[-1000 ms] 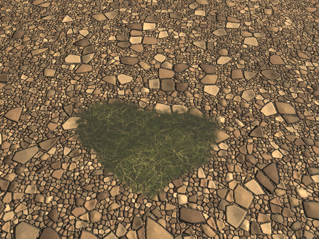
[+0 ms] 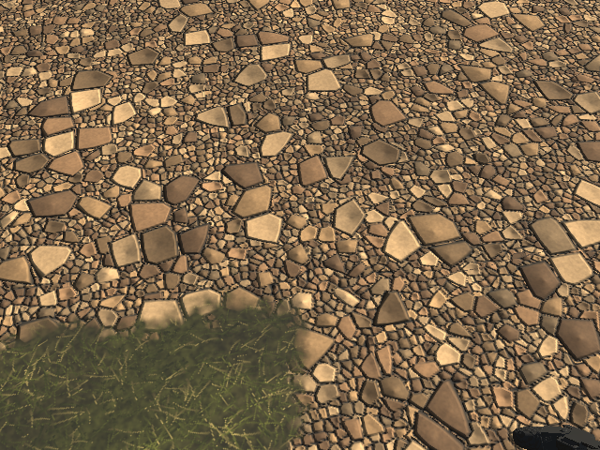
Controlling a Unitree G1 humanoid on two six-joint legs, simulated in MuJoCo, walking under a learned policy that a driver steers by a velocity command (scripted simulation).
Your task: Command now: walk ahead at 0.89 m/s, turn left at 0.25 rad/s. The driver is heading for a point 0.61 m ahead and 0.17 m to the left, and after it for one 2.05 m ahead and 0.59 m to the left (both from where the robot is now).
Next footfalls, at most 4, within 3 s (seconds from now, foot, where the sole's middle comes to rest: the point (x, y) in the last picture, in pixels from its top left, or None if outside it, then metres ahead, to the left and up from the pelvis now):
0.42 right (342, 380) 0.61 0.01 -0.75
0.80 left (228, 426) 0.49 0.25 -0.75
1.26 right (346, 349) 0.69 0.00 -0.75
1.72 left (308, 200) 1.14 0.13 -0.75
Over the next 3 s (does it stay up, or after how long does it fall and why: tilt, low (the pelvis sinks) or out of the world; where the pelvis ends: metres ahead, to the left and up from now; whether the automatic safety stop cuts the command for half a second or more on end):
stays up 1.97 0.65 -0.01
